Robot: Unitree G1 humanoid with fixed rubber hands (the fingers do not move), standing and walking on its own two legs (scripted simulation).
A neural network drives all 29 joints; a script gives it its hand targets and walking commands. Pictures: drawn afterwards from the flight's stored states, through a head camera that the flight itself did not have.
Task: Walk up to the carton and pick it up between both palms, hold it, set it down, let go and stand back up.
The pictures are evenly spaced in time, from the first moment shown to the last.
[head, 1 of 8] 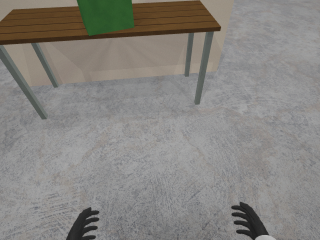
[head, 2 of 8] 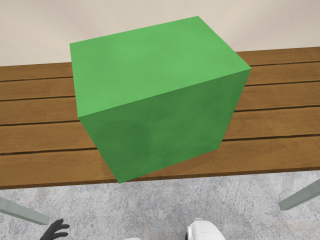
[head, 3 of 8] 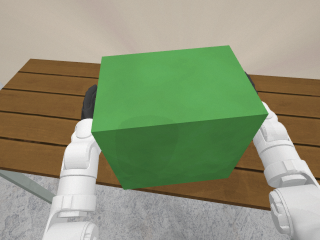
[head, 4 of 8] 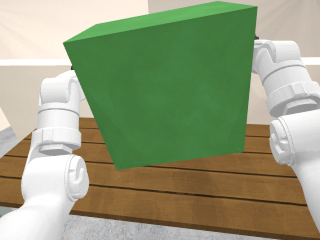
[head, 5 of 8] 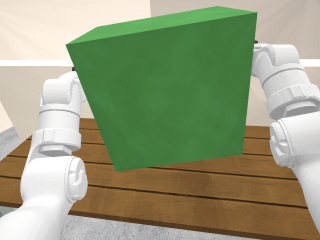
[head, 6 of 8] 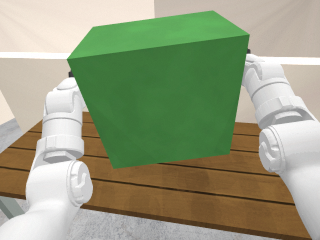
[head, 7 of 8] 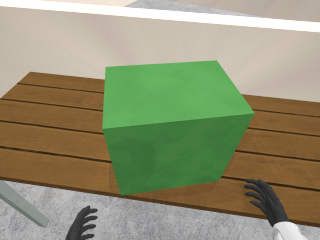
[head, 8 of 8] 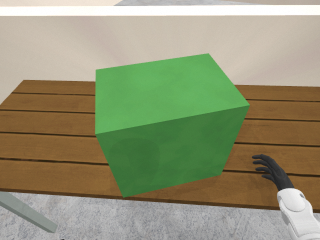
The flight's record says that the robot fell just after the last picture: no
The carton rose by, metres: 0.23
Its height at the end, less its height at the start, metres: +0.00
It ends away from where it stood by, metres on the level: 0.03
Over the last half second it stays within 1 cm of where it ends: yes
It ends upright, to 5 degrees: yes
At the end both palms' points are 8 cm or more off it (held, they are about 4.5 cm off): yes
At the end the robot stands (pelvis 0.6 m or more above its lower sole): yes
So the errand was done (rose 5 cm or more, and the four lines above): yes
